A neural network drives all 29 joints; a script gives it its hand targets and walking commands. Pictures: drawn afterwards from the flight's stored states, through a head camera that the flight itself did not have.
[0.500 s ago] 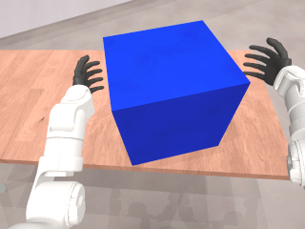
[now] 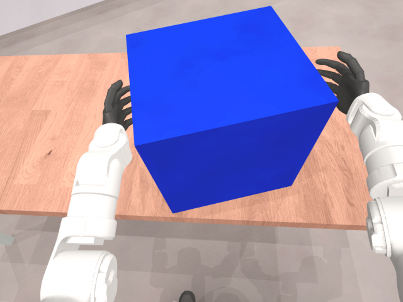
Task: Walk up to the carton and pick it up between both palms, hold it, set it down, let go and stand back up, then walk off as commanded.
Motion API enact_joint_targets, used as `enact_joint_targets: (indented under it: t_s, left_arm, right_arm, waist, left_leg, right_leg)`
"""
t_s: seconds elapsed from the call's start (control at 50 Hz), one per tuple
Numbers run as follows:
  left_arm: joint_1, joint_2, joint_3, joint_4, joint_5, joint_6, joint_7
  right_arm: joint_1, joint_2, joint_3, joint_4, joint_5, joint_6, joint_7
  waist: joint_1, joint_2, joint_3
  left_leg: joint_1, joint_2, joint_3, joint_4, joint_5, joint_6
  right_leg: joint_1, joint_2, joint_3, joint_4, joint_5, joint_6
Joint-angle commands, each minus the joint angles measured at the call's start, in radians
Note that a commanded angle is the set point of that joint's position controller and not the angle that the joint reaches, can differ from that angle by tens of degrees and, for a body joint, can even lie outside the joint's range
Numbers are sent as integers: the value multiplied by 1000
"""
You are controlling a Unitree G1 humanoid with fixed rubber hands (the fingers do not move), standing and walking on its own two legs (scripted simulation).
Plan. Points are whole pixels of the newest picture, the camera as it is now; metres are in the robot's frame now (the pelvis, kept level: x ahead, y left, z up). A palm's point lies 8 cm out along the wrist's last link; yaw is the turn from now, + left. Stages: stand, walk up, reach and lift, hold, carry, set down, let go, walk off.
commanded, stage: reach and lift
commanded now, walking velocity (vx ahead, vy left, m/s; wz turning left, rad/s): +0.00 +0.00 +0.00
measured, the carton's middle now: (217, 118) +0.46 +0.04 +0.07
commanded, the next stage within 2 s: none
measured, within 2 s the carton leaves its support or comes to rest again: leaves its support in 1.70 s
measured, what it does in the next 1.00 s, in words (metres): stands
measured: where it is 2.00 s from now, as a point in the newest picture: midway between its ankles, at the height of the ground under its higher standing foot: outside the picture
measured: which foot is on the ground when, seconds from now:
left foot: down 0.00-1.00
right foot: down 0.00-1.00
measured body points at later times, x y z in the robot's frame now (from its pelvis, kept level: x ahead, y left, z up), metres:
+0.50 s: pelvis -0.01 +0.00 +0.00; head +0.07 -0.03 +0.44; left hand +0.39 +0.21 +0.12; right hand +0.50 -0.15 +0.10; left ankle +0.02 +0.15 -0.74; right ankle +0.01 -0.12 -0.74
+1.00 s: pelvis -0.01 +0.00 +0.00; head +0.06 -0.04 +0.44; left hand +0.39 +0.20 +0.11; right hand +0.49 -0.15 +0.11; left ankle +0.02 +0.15 -0.74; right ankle +0.01 -0.12 -0.74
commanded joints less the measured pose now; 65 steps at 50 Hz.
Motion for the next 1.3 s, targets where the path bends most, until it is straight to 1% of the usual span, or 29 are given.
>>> enact_joint_targets:
  t_s: [0.0, 0.06, 0.08, 0.12, 0.16, 0.22, 0.3, 0.32, 0.4, 0.46, 0.48, 0.5, 0.52, 0.54, 0.56, 0.6, 0.7, 0.76, 0.8, 0.82, 0.88, 0.9, 0.94, 0.98, 1.04, 1.1, 1.2, 1.24, 1.28]
  left_arm:
    - [-334, -24, 0, -192, 71, -79, -23]
    - [-346, -73, -19, -247, 76, -100, -18]
    - [-363, -61, -24, -201, 75, -100, -15]
    - [-365, -50, 4, -166, 97, -99, -2]
    - [-423, -67, -24, -87, 83, -106, -5]
    - [-404, -92, -13, -83, 87, -118, 2]
    - [-455, -143, -53, -99, 92, -137, 16]
    - [-486, -119, -24, -102, 104, -153, 26]
    - [-453, -154, -57, -81, 97, -135, 31]
    - [-436, -174, -41, -65, 99, -140, 23]
    - [-470, -174, -59, -70, 119, -137, 27]
    - [-457, -188, -55, -91, 116, -148, 33]
    - [-491, -203, -87, -99, 106, -151, 39]
    - [-457, -177, -55, -130, 107, -152, 41]
    - [-499, -191, -63, -43, 104, -157, 38]
    - [-485, -192, -73, -101, 113, -165, 41]
    - [-476, -254, -69, -31, 143, -193, 10]
    - [-488, -264, -64, -13, 142, -207, 2]
    - [-478, -231, -13, 35, 164, -226, 3]
    - [-482, -273, -22, 10, 179, -238, -11]
    - [-492, -332, -39, -1, 204, -280, -25]
    - [-515, -360, -35, -7, 212, -275, -35]
    - [-491, -468, -57, 96, 249, -287, -91]
    - [-508, -552, -47, 111, 292, -308, -129]
    - [-496, -597, -80, 150, 281, -326, -153]
    - [-565, -587, -64, 159, 299, -340, -152]
    - [-539, -552, -65, 205, 261, -355, -151]
    - [-556, -549, -50, 218, 277, -355, -152]
    - [-560, -529, -31, 232, 282, -359, -157]
  right_arm:
    - [-455, -117, -8, -185, -62, -105, -16]
    - [-470, -59, -1, -225, -68, -109, -14]
    - [-457, -71, -36, -159, -91, -108, -16]
    - [-461, -78, -35, -98, -97, -93, -14]
    - [-507, -62, -60, -110, -141, -96, -20]
    - [-511, -13, -43, -171, -139, -103, -32]
    - [-523, 16, -133, -165, -198, -132, -52]
    - [-571, 34, -104, -200, -205, -139, -53]
    - [-514, 43, -116, -176, -214, -128, -71]
    - [-529, 88, -51, -158, -175, -126, -68]
    - [-513, 60, -114, -109, -185, -123, -68]
    - [-534, 86, -85, -155, -192, -132, -65]
    - [-557, 89, -84, -157, -177, -130, -55]
    - [-566, 85, -85, -211, -171, -140, -65]
    - [-579, 107, -95, -168, -195, -135, -62]
    - [-537, 107, -89, -175, -183, -146, -68]
    - [-543, 184, -89, -123, -212, -151, -47]
    - [-566, 198, -109, -125, -238, -155, -47]
    - [-562, 203, -113, -141, -253, -173, -52]
    - [-554, 236, -117, -134, -268, -177, -41]
    - [-536, 297, -131, -138, -296, -211, -32]
    - [-566, 335, -125, -152, -311, -217, -17]
    - [-530, 452, -154, -54, -354, -215, 17]
    - [-510, 581, -142, -44, -407, -225, 61]
    - [-503, 628, -180, -31, -449, -256, 75]
    - [-505, 656, -198, -2, -463, -272, 77]
    - [-532, 649, -171, -1, -435, -284, 83]
    - [-554, 668, -173, 25, -432, -281, 86]
    - [-529, 671, -202, 37, -462, -272, 73]
  waist:
    - [-13, -160, -815]
    - [-6, -151, -810]
    - [-42, -160, -800]
    - [-16, -112, -704]
    - [-40, -188, -686]
    - [-19, -194, -716]
    - [-75, -177, -712]
    - [-36, -182, -746]
    - [-88, -203, -755]
    - [-32, -204, -716]
    - [-70, -143, -715]
    - [-42, -172, -741]
    - [-34, -119, -803]
    - [-26, -180, -812]
    - [-38, -173, -748]
    - [-67, -167, -790]
    - [-44, -158, -739]
    - [-62, -212, -728]
    - [-27, -216, -711]
    - [-47, -251, -737]
    - [-54, -187, -813]
    - [-43, -233, -812]
    - [-68, -195, -722]
    - [-34, -210, -702]
    - [-58, -250, -710]
    - [-48, -216, -687]
    - [-46, -272, -629]
    - [-27, -220, -628]
    - [-51, -297, -595]
  left_leg:
    - [375, -53, 46, 99, 512, -33]
    - [400, -47, 39, 89, 485, -31]
    - [406, -43, 39, 94, 465, -29]
    - [367, -44, 33, 72, 406, -30]
    - [345, -42, 31, 56, 317, -9]
    - [357, -44, 34, 54, 328, -5]
    - [375, -37, 19, 62, 313, -11]
    - [357, -42, 26, 58, 305, -9]
    - [399, -34, 18, 74, 373, -13]
    - [394, -44, 33, 71, 374, -3]
    - [413, -36, 19, 65, 343, -20]
    - [446, -29, 16, 65, 352, -13]
    - [441, -28, 17, 74, 366, -26]
    - [419, -33, 13, 82, 376, -13]
    - [397, -35, 13, 75, 343, -13]
    - [439, -34, 9, 85, 389, -21]
    - [448, -35, 15, 81, 393, -19]
    - [404, -37, 12, 56, 314, -1]
    - [386, -41, 17, 49, 335, 2]
    - [421, -33, 19, 44, 342, 3]
    - [438, -43, 25, 54, 393, -13]
    - [416, -38, 21, 50, 377, -3]
    - [427, -48, 31, 24, 352, 2]
    - [416, -49, 41, 7, 316, 5]
    - [420, -45, 37, 11, 346, 11]
    - [421, -37, 36, 5, 323, 10]
    - [404, -39, 43, -9, 270, 32]
    - [397, -46, 47, -24, 236, 30]
    - [353, -45, 47, -34, 189, 48]
  right_leg:
    - [336, 88, -78, -2, 551, 3]
    - [307, 85, -77, -16, 475, 1]
    - [279, 83, -73, -27, 440, -4]
    - [250, 80, -70, -42, 329, -21]
    - [223, 79, -77, -52, 256, -8]
    - [274, 74, -70, -39, 294, -8]
    - [199, 79, -87, -46, 256, -12]
    - [218, 81, -83, -47, 246, -7]
    - [221, 85, -85, -39, 346, -1]
    - [229, 75, -71, -48, 313, 1]
    - [192, 77, -84, -61, 275, -9]
    - [188, 85, -80, -61, 260, -10]
    - [192, 78, -91, -58, 247, -18]
    - [199, 82, -83, -48, 286, -18]
    - [170, 76, -80, -53, 230, -21]
    - [179, 86, -88, -50, 292, -14]
    - [173, 66, -84, -64, 271, -11]
    - [179, 55, -84, -69, 233, -1]
    - [227, 57, -83, -61, 248, -2]
    - [241, 57, -89, -60, 266, 4]
    - [261, 54, -87, -59, 328, -1]
    - [283, 57, -95, -54, 316, 2]
    - [259, 42, -96, -70, 305, -3]
    - [281, 40, -96, -69, 280, -3]
    - [313, 37, -113, -64, 371, -1]
    - [329, 32, -113, -64, 341, -9]
    - [312, 35, -104, -88, 275, 4]
    - [324, 34, -97, -93, 203, -4]
    - [343, 25, -94, -83, 243, 20]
